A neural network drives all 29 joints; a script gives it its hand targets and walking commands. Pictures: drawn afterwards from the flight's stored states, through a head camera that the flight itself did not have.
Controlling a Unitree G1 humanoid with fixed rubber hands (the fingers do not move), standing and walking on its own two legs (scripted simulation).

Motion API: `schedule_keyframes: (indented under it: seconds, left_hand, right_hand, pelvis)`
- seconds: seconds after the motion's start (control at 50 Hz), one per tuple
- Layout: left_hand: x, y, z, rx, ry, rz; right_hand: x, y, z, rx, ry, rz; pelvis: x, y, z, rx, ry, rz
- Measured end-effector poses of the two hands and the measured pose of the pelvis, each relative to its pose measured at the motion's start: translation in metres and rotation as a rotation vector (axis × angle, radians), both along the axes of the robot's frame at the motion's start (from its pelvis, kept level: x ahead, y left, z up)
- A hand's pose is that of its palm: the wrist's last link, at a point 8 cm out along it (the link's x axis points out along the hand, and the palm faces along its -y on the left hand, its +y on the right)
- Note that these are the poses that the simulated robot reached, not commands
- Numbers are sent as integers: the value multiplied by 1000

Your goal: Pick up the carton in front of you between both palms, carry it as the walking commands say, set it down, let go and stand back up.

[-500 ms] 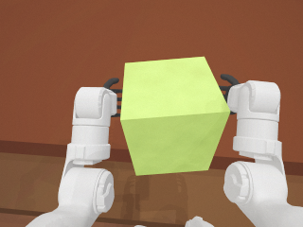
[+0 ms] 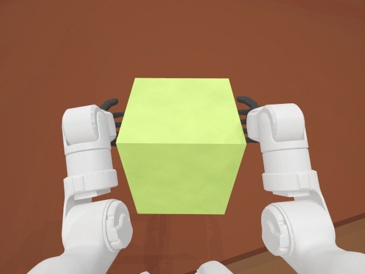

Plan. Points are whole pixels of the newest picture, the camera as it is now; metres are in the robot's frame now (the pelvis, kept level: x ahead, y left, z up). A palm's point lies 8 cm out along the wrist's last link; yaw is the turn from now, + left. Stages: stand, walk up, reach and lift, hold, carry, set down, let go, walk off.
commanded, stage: carry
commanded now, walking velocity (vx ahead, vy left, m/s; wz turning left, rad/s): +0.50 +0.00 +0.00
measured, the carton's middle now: (181, 148) +0.39 -0.05 +0.07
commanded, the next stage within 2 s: none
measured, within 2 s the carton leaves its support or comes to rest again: neither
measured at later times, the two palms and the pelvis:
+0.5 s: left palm (68, 0) +0.68 +0.14 +0.30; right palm out of the picture +0.73 -0.15 +0.31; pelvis +0.33 -0.06 +0.15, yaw +1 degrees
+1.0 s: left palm out of the picture +1.00 +0.12 +0.38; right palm out of the picture +0.98 -0.18 +0.38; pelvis +0.62 -0.01 +0.22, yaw -1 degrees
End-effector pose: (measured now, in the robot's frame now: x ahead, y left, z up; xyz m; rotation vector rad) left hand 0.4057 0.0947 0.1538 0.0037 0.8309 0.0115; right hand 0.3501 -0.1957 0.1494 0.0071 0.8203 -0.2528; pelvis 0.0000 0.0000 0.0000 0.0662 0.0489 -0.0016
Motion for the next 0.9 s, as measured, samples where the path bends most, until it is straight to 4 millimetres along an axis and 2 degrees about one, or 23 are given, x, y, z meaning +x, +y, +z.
schedule_keyframes:
  seconds: [0.04, 0.1, 0.18, 0.26, 0.36, 0.4, 0.44, 0.52, 0.6, 0.68, 0.74, 0.82, 0.86, 0.9]
  left_hand:
    - [18, 0, 15, -4, 4, -3]
    - [51, 6, 48, -8, -54, 5]
    - [103, 14, 93, -35, -160, 28]
    - [156, 20, 122, -31, -196, 57]
    - [221, 31, 134, 11, -142, 126]
    - [237, 38, 135, 47, -102, 173]
    - [250, 42, 136, 82, -55, 203]
    - [282, 46, 155, 91, -6, 229]
    - [332, 43, 193, 82, -58, 233]
    - [389, 36, 235, 79, -133, 214]
    - [432, 31, 256, 79, -156, 183]
    - [491, 31, 265, 87, -158, 129]
    - [520, 32, 260, 78, -149, 100]
    - [543, 30, 251, 56, -105, 69]
  right_hand:
    - [18, 0, 17, 7, 3, -13]
    - [57, 4, 53, 12, -53, -12]
    - [118, 11, 104, -14, -158, 9]
    - [182, 16, 139, -35, -188, 46]
    - [278, 25, 154, -13, -133, 132]
    - [317, 32, 154, 17, -94, 186]
    - [346, 39, 152, 47, -48, 218]
    - [386, 43, 166, 78, -1, 227]
    - [432, 39, 203, 77, -55, 223]
    - [478, 31, 240, 75, -135, 200]
    - [511, 25, 260, 65, -160, 174]
    - [557, 24, 271, 41, -159, 139]
    - [576, 25, 268, 15, -151, 121]
    - [590, 24, 258, 1, -107, 106]
  pelvis:
    - [20, 3, 22, -15, -4, -10]
    - [52, 5, 46, -45, -2, -21]
    - [104, -4, 62, -66, 11, -13]
    - [166, -19, 74, -106, 12, -2]
    - [250, -46, 90, -134, 24, 9]
    - [278, -56, 104, -139, 3, 10]
    - [297, -59, 122, -137, -9, 13]
    - [338, -63, 161, -129, -18, 24]
    - [380, -64, 191, -97, -11, 39]
    - [428, -56, 208, -85, 14, 42]
    - [470, -46, 214, -81, 27, 35]
    - [532, -27, 207, -77, 25, 12]
    - [558, -20, 203, -64, 22, 5]
    - [578, -16, 207, -68, 22, -1]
